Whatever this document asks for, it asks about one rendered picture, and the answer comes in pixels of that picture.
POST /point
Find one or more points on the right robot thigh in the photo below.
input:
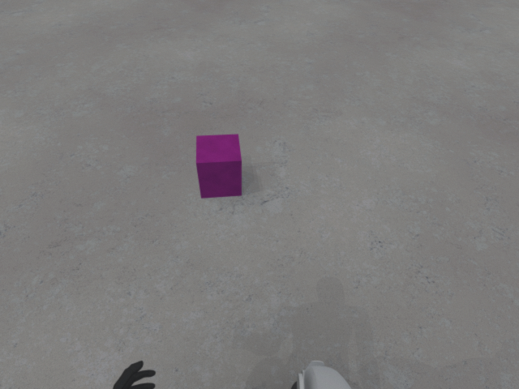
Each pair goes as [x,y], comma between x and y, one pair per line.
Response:
[321,377]

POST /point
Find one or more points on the robot left hand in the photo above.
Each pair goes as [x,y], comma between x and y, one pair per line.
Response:
[131,375]

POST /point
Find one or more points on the right robot shin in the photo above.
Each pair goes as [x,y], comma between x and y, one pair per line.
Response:
[317,363]

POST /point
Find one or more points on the carton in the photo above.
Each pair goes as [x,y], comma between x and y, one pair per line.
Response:
[219,165]

